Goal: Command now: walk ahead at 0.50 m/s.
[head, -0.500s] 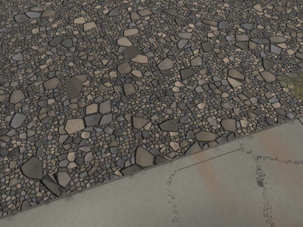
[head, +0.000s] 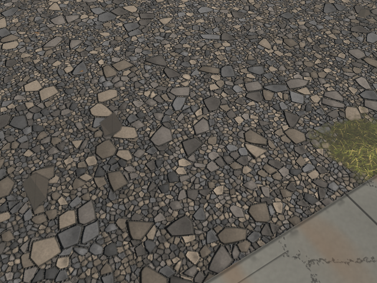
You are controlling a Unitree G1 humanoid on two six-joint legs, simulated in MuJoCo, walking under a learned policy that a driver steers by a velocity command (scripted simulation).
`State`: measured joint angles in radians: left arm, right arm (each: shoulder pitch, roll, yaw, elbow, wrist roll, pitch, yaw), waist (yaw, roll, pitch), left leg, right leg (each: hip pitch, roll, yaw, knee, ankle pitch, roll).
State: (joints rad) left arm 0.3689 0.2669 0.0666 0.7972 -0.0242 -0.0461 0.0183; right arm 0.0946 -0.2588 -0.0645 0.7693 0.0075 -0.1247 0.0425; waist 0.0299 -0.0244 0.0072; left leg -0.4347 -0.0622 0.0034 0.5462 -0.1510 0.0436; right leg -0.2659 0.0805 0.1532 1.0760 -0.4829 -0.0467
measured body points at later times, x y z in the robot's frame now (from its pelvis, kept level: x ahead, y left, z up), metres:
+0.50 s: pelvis +0.25 -0.02 +0.01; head +0.27 -0.03 +0.46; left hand +0.39 +0.26 -0.06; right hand +0.35 -0.29 -0.12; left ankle +0.13 +0.09 -0.65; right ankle +0.32 -0.12 -0.72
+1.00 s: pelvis +0.48 +0.14 -0.09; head +0.50 +0.17 +0.35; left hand +0.30 +0.37 -0.22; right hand +0.80 +0.08 -0.17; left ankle +0.53 +0.30 -0.82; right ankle +0.33 -0.12 -0.71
